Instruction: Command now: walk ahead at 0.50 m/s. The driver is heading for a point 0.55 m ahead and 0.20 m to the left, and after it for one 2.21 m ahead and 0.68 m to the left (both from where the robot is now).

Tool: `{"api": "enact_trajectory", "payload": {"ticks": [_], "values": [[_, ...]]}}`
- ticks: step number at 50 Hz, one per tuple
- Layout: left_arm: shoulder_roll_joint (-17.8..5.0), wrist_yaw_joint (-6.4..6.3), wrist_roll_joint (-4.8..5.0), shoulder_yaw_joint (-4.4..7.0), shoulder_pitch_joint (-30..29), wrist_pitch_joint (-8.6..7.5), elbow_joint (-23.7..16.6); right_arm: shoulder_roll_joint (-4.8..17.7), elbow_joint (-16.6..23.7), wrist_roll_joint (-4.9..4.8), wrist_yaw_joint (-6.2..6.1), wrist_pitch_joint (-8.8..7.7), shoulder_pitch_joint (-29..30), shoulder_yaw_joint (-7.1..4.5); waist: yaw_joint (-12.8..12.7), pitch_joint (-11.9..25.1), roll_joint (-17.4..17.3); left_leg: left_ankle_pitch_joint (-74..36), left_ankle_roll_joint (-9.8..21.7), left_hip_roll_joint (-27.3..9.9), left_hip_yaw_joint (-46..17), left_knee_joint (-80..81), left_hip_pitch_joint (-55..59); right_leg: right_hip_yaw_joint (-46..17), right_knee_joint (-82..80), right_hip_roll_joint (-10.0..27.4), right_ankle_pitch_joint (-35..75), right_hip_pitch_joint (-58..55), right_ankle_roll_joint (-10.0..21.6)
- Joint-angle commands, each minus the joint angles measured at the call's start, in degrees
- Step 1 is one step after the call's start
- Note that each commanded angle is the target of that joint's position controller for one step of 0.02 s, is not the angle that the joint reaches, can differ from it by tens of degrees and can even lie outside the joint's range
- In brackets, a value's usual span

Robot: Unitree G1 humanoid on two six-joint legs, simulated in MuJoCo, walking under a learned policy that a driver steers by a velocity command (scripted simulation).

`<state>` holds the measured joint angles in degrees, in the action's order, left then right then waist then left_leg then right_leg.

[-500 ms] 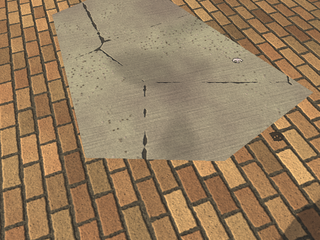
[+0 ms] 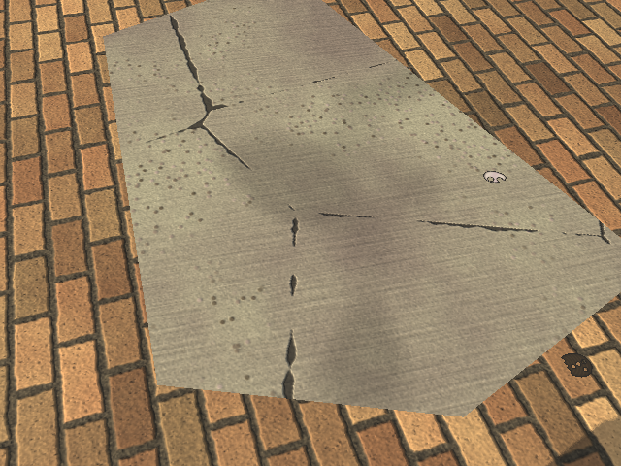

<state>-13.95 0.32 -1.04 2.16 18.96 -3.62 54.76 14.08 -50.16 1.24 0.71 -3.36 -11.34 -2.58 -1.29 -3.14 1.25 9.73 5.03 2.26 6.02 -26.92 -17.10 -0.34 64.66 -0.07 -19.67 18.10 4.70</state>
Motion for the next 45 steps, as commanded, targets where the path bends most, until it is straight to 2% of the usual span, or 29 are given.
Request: {"api": "enact_trajectory", "payload": {"ticks": [1,4,7,11,15,17,18,19,20,21,22,23,24,25,27,30,32,35,38,42,43,45], "values": [[-3.3,0.68,-1.01,0.74,3.3,0.75,-1.9,4.1,-0.2,-0.47,-0.18,-1.45,-4.8,-0.79,-0.2,2.4,-5.2,-7.4,6.7,-15.3,-17.7,17.3,8.8,-1.9,0.1,4.5,3.6,9.5,-0.8],[-2.7,1.35,-1.12,0.66,-1.4,1.56,-3.2,5.7,-2.4,-0.88,-0.25,-2.34,-8.2,-1.18,-0.2,0.5,-4.3,-9.7,7.3,-14.5,-14.1,20.0,8.8,-0.3,-4.1,5.9,7.6,13.9,-2.4],[-2.7,1.55,-0.93,0.48,-8.9,1.72,-5.4,5.4,-3.9,-0.92,-0.22,-2.22,-11.2,-1.0,1.3,-1.6,-4.1,-10.9,7.0,-13.1,-11.5,21.5,11.0,1.1,-11.5,6.9,13.5,19.0,-3.8],[-1.6,1.58,-0.62,-0.22,-17.5,1.31,-8.2,5.3,-5.7,-0.97,-0.36,-2.06,-14.9,-0.79,3.5,-2.5,-4.3,-16.2,6.4,-11.9,-10.5,20.3,12.8,3.1,-23.7,5.2,19.2,17.5,-4.7],[-2.5,1.24,-0.35,-0.29,-22.3,0.77,-10.2,6.3,-6.7,-0.46,-0.94,-1.53,-17.2,-0.99,4.7,-2.3,-5.0,-22.0,6.8,-13.2,-12.7,16.0,18.1,2.9,-29.7,3.4,18.3,16.4,-4.4],[-3.5,1.02,-0.18,-0.01,-21.8,0.18,-10.7,7.2,-6.6,-0.14,-1.28,-1.27,-16.1,-1.34,3.6,-1.9,-5.6,-25.4,6.2,-14.2,-14.3,13.2,19.5,2.3,-32.1,2.7,14.7,13.4,-3.5],[-4.2,0.8,-0.1,0.29,-19.3,-0.22,-10.3,7.7,-6.3,0.0,-1.38,-1.16,-14.9,-1.57,2.2,-1.0,-5.8,-28.1,5.5,-14.2,-14.6,10.8,19.2,2.2,-33.7,1.9,12.4,9.4,-2.8],[-5.2,0.41,-0.16,0.82,-14.3,-0.69,-8.9,8.2,-6.1,-0.08,-1.35,-1.13,-13.6,-1.78,-0.1,1.1,-5.7,-32.8,4.6,-13.3,-14.4,5.7,18.1,2.7,-35.9,0.4,10.6,2.4,-2.0],[-6.8,-0.24,-0.71,1.67,-5.4,-1.44,-6.1,7.7,-5.8,-0.4,-1.13,-1.12,-12.7,-1.7,-3.9,6.0,-3.1,-32.2,3.4,-10.2,-12.1,-4.8,14.7,2.4,-39.6,0.5,12.4,-9.6,-0.5],[-11.4,-1.19,-2.25,2.93,4.7,-2.05,-4.8,5.3,-3.7,-1.05,-0.91,-1.33,-12.0,-1.09,-7.2,14.3,2.6,-17.5,2.2,-6.3,-9.5,-20.9,4.8,-9.3,-40.7,12.3,6.1,-24.4,2.3],[-17.2,-1.17,-2.74,4.35,5.9,-1.43,-5.2,-1.6,-2.0,-3.09,-1.03,-1.04,-19.0,0.15,-3.7,21.2,15.7,20.0,0.1,2.8,-4.6,-38.6,-14.7,-33.3,-46.5,27.6,1.7,-38.0,8.6],[-12.2,-0.95,-1.26,3.58,1.9,-0.46,-6.1,5.4,-3.3,-1.34,-1.45,-0.2,-16.8,-1.45,-3.1,17.7,7.1,19.7,1.1,-0.6,-9.2,-44.1,-18.8,-36.1,-49.4,25.6,-5.2,-31.9,8.5],[-7.4,-0.85,-0.84,2.27,-3.4,-0.49,-6.9,5.8,-2.8,-0.97,-1.03,-0.03,-12.9,-1.98,-1.3,9.0,2.8,14.1,1.3,-3.4,-9.9,-43.7,-19.4,-26.6,-50.7,22.8,-5.6,-23.7,6.7],[-5.0,-0.7,-0.77,1.69,-6.0,-0.83,-7.0,4.2,-2.4,-0.93,-0.56,0.03,-11.0,-1.8,-0.2,4.9,1.9,10.2,0.9,-5.3,-9.6,-41.6,-18.0,-19.2,-52.7,20.1,0.5,-17.4,5.4],[-3.2,-1.13,-0.36,1.18,-6.0,-1.56,-5.9,2.9,-2.4,0.29,0.37,1.4,-10.8,-1.93,1.8,2.2,4.1,7.4,-0.2,-7.1,-9.1,-39.0,-14.7,-9.4,-54.8,16.3,8.2,-11.2,2.7],[-4.0,-1.05,0.34,1.55,-3.3,-3.11,-4.4,1.4,-0.8,0.57,1.27,2.97,-7.8,-1.81,2.7,1.9,3.8,3.9,-1.4,-7.8,-8.0,-38.2,-16.8,-3.4,-56.3,16.3,15.9,-10.8,3.6],[-4.3,-1.05,0.21,1.71,-1.9,-3.42,-3.8,1.7,0.8,0.63,1.81,3.39,-3.8,-1.83,2.4,0.8,3.1,-0.2,-2.0,-8.4,-7.6,-36.2,-20.3,0.3,-57.3,15.9,17.7,-11.6,3.7],[-4.0,-0.97,-0.07,1.68,0.1,-3.31,-2.8,1.4,3.2,0.45,2.51,3.4,2.5,-1.41,1.5,-1.1,2.8,-5.9,-2.7,-8.3,-6.1,-28.1,-22.3,5.5,-57.6,14.6,20.7,-12.4,3.4],[-5.2,-1.12,-0.05,1.91,1.6,-3.24,-2.2,0.7,5.4,0.57,3.13,3.15,8.5,-0.62,0.3,-2.1,2.8,-10.3,-2.2,-7.5,-3.0,-18.1,-19.5,9.6,-57.3,14.4,23.9,-13.5,2.9],[-6.7,-1.62,-0.18,2.35,5.2,-2.3,-0.7,1.6,7.9,1.01,3.57,3.06,13.6,-0.48,-1.1,-3.0,2.7,-5.9,0.4,-6.1,0.4,-11.5,-18.3,12.7,-54.4,16.4,31.0,-20.6,2.4],[-6.9,-1.84,-0.24,2.39,5.0,-1.81,-0.6,1.6,8.0,1.22,3.48,2.96,13.4,-0.54,-0.5,-3.3,2.7,-3.8,1.2,-4.9,1.4,-9.9,-17.0,14.0,-51.3,16.4,39.4,-21.9,2.0],[-8.7,-2.29,-0.08,2.91,4.6,-0.78,-0.5,2.2,6.7,1.59,2.79,2.58,8.2,-1.01,1.6,0.2,4.2,1.3,3.1,-0.3,4.0,-8.3,-10.1,15.8,-40.3,15.9,60.9,-23.8,1.0]]}}
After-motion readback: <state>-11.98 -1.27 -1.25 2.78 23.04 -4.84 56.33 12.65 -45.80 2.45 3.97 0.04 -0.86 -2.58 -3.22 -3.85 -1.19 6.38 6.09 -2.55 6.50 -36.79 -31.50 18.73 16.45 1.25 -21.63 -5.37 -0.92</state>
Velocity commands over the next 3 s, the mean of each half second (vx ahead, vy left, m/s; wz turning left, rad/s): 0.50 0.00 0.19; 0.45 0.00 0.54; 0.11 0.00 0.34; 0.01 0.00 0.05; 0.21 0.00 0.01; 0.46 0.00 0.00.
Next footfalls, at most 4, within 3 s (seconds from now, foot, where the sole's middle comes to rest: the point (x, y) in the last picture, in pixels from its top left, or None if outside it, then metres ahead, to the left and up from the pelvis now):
0.42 right None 0.39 -0.12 -0.77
0.96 left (254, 411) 0.59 0.15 -0.77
1.52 right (323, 367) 0.70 0.00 -0.77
2.46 left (222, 385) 0.65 0.22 -0.77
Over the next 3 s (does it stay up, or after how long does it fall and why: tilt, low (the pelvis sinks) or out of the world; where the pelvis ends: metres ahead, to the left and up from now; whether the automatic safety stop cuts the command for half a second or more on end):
stays up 0.88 0.26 -0.02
